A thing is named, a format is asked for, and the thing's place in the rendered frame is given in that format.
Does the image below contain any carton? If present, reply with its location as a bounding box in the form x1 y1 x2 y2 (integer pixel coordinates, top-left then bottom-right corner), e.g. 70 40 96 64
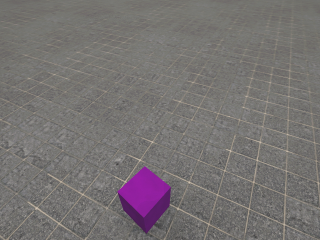
117 166 171 234

